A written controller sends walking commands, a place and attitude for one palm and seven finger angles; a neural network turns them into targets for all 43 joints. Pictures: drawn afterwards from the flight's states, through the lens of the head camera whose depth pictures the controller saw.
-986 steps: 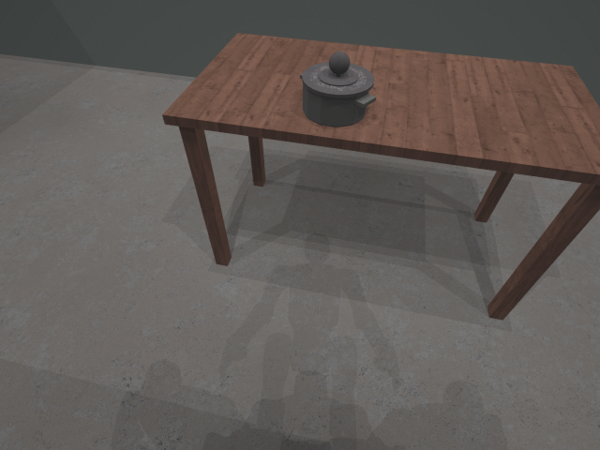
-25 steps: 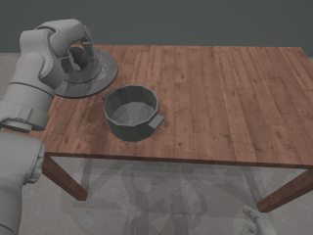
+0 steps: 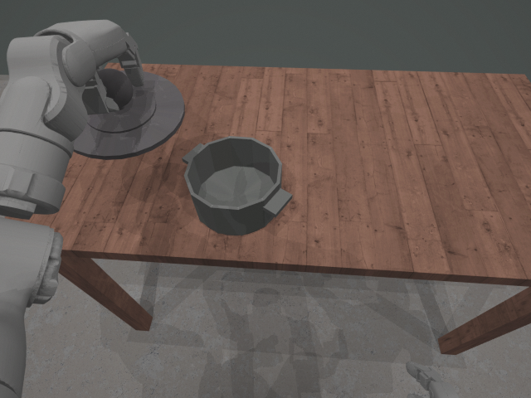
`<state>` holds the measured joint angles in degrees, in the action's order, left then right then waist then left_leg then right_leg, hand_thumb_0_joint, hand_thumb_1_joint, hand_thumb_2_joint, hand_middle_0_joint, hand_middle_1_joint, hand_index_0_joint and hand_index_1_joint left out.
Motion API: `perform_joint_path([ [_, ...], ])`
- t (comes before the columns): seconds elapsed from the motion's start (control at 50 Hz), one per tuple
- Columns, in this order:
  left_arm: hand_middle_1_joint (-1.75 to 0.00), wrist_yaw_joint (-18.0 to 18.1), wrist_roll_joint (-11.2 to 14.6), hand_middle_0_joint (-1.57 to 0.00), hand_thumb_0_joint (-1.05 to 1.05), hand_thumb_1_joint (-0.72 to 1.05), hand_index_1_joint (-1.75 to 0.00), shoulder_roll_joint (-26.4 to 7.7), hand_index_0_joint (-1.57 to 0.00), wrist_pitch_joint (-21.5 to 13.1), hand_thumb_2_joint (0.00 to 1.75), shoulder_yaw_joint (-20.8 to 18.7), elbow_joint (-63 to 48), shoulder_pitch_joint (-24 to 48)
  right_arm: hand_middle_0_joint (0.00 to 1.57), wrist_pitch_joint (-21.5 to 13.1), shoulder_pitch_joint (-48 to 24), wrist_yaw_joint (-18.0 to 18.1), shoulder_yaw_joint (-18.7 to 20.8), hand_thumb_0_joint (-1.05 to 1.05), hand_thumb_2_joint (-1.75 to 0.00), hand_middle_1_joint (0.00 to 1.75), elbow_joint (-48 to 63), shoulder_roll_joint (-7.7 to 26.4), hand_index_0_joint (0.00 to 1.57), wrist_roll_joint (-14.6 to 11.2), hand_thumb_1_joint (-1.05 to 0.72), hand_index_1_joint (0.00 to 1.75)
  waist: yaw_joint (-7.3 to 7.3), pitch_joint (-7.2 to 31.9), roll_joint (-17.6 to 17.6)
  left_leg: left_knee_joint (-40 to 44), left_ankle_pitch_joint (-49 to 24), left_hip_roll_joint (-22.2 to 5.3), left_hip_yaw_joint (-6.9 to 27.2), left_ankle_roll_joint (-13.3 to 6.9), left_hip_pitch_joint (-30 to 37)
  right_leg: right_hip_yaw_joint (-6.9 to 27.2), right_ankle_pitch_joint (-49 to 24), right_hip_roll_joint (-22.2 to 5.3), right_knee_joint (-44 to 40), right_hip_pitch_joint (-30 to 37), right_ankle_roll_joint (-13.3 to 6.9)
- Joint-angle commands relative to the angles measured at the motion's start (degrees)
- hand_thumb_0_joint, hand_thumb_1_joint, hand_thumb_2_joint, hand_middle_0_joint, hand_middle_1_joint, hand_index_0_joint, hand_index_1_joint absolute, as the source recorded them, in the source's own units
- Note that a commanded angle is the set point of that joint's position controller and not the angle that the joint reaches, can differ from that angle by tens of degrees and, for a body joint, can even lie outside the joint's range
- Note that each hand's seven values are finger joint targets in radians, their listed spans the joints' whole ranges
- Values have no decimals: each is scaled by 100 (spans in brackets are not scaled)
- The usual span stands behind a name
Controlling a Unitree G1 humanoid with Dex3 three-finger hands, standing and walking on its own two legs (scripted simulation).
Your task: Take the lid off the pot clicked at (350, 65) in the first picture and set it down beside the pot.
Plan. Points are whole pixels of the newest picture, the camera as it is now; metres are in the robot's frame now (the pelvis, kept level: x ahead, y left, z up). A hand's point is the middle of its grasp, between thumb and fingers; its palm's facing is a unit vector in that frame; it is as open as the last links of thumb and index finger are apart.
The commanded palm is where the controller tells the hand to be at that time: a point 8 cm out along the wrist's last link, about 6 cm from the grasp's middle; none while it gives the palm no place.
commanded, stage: move the lid sideways beside the pot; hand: left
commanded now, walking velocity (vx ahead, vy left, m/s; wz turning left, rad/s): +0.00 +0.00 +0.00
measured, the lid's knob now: (112, 88) +0.50 +0.23 +0.20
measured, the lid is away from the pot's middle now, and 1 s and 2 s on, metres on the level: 0.16 0.22 0.23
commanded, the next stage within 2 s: lower the lid onto the table in 0.70 s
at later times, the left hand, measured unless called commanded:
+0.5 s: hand (56, 93) +0.46 +0.28 +0.21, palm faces -0.28 -0.09 -0.96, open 8.2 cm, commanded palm +0.45 +0.29 +0.30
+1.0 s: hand (62, 91) +0.47 +0.28 +0.21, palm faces -0.30 -0.09 -0.95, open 8.2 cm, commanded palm +0.46 +0.29 +0.29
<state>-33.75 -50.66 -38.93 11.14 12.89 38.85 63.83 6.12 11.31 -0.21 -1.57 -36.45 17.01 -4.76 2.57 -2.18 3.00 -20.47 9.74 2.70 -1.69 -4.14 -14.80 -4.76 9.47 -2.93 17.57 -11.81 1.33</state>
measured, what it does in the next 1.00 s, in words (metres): stands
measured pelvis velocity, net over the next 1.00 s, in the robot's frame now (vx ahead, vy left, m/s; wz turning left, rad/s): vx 0.01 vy -0.01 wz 0.00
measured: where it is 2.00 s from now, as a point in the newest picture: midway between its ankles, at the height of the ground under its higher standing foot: outside the picture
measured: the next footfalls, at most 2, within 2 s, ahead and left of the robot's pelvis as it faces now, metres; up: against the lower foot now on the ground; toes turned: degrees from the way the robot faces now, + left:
none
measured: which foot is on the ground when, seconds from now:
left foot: down 0.00-1.00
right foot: down 0.00-1.00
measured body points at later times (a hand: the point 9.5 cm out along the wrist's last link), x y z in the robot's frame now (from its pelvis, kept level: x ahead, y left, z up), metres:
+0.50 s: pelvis +0.01 -0.01 +0.00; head +0.07 -0.02 +0.45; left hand +0.47 +0.28 +0.27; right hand +0.12 -0.28 -0.12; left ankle +0.01 +0.07 -0.75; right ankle -0.01 -0.14 -0.75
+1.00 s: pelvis +0.01 -0.01 +0.00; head +0.08 -0.01 +0.44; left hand +0.48 +0.28 +0.26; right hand +0.10 -0.28 -0.12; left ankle +0.01 +0.07 -0.75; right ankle -0.01 -0.14 -0.75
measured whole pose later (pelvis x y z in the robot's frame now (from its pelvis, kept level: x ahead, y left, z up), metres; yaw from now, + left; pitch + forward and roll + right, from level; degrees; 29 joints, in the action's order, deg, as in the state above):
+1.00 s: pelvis +0.01 -0.01 +0.00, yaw +0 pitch +6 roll -1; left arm -34.5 -50.6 -47.8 2.7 4.4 45.0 62.3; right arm 8.1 12.8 0.5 -1.0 -37.7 18.3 -4.9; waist 3.8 -2.4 2.4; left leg -21.6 11.0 1.8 -1.3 -3.7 -16.4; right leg -4.9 9.5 -1.9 16.4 -12.3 1.3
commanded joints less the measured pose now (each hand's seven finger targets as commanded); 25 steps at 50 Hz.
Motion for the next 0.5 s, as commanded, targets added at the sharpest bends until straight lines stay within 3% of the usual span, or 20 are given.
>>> perform_joint_path([
  [0.0, -93, 406, -202, -77, 0, 55, -94, -1836, -79, -130, 113, -1036, -1007, 3708, 20, -174, -70, 81, 316, 0, -90, 30, 618, 979, 20, 30, -90, 30, 86, 2775, 113, -118, -2072, -72, 674, 6, 1827, 162, -1351, 529, 8, 276, -398],
  [0.04, -93, 373, -165, -77, 0, 55, -94, -2021, -79, -131, 113, -1165, -816, 3636, 20, -135, -21, 87, 313, 0, -90, 30, 600, 1000, 20, 11, -90, 30, 55, 2725, -64, -44, -1972, -58, 640, -7, 1617, 149, -1483, 509, 27, 440, -383],
  [0.06, -93, 375, -129, -77, 0, 55, -94, -1934, -79, -135, 113, -1089, -831, 3511, 20, -129, -6, 81, 341, 0, -90, 30, 618, 1041, 20, 7, -90, 30, 77, 2733, 93, -90, -2176, -53, 638, -2, 1658, 152, -1564, 493, 18, 386, -395],
  [0.1, -93, 414, -271, -77, 0, 55, -94, -2336, -79, -241, 113, -1398, -1281, 3784, 20, -159, -6, 65, 364, 0, -90, 30, 678, 1025, 20, 58, -90, 30, 6, 3185, 204, -171, -2605, -70, 662, -11, 1927, 213, -1725, 507, 66, 539, -394],
  [0.14, -93, 415, -302, -77, 0, 55, -94, -2309, -79, -302, 113, -1372, -1375, 3705, 20, -151, -22, 53, 364, 0, -90, 30, 694, 1002, 20, 52, -90, 30, 10, 3149, 325, -204, -2868, -100, 692, 7, 2034, 207, -1746, 513, 53, 461, -394],
  [0.16, -93, 407, -248, -77, 0, 55, -94, -2118, -79, -314, 113, -1229, -1422, 3464, 20, -155, 6, 28, 395, 0, -90, 30, 716, 1016, 20, 42, -90, 30, 44, 3080, 498, -269, -3190, -102, 718, 20, 2101, 204, -1817, 510, 23, 349, -404],
  [0.18, -93, 426, -279, -77, 0, 55, -94, -2521, -79, -327, 113, -1593, -1394, 3365, 20, -140, 53, 12, 396, 0, -90, 30, 705, 1028, 20, 71, -90, 30, -18, 3136, 377, -260, -3110, -112, 713, 12, 2053, 235, -1809, 523, 28, 474, -391],
  [0.22, -93, 360, -258, -77, 0, 55, -94, -2775, -79, -339, 113, -1808, -841, 2928, 20, -84, 49, 10, 371, 0, -90, 30, 701, 1047, 20, 41, -90, 30, -58, 2865, 44, -241, -2889, -86, 606, -43, 1659, 231, -1985, 488, 72, 624, -368],
  [0.26, -93, 315, -171, -77, 0, 55, -94, -2355, -79, -339, 113, -1436, -892, 2829, 20, -25, 13, -8, 397, 0, -90, 30, 741, 1051, 20, -3, -90, 30, 19, 2795, 270, -282, -3019, -81, 596, -34, 1679, 190, -1975, 476, 58, 479, -370],
  [0.28, -93, 302, -185, -77, 0, 55, -94, -2364, -79, -344, 113, -1412, -1291, 3116, 20, -7, 11, -18, 401, 0, -90, 30, 734, 1031, 20, 21, -90, 30, 7, 2925, 259, -272, -3096, -109, 629, -25, 1848, 205, -1939, 488, 45, 476, -342],
  [0.34, -93, 306, -229, -77, 0, 55, -94, -2675, -79, -373, 113, -1648, -1432, 2978, 20, 13, -38, -12, 402, 0, -90, 30, 787, 1040, 20, 14, -90, 30, -4, 2960, 460, -344, -3087, -109, 607, -59, 1963, 225, -1839, 507, 16, 375, -353],
  [0.4, -93, 274, -177, -77, 0, 55, -94, -2800, -79, -425, 113, -1677, -1188, 3108, 20, 69, 14, 56, 372, 0, -90, 30, 686, 1072, 20, -6, -90, 30, 45, 2844, 302, -317, -2789, -102, 550, -93, 1809, 190, -1822, 512, -22, 431, -324],
  [0.42, -93, 270, -149, -77, 0, 55, -94, -2975, -79, -462, 113, -1793, -1353, 3191, 20, 64, 12, 71, 378, 0, -90, 30, 699, 1076, 20, -9, -90, 30, 13, 2969, 301, -302, -2719, -100, 564, -106, 1840, 201, -1826, 497, -13, 502, -320],
  [0.48, -93, 272, -116, -77, 0, 55, -94, -3074, -79, -537, 113, -1793, -1309, 3270, 20, 76, 66, 115, 359, 0, -90, 30, 630, 1080, 20, -14, -90, 30, 49, 3034, 359, -309, -2772, -108, 559, -107, 1909, 195, -1796, 509, -27, 494, -296],
])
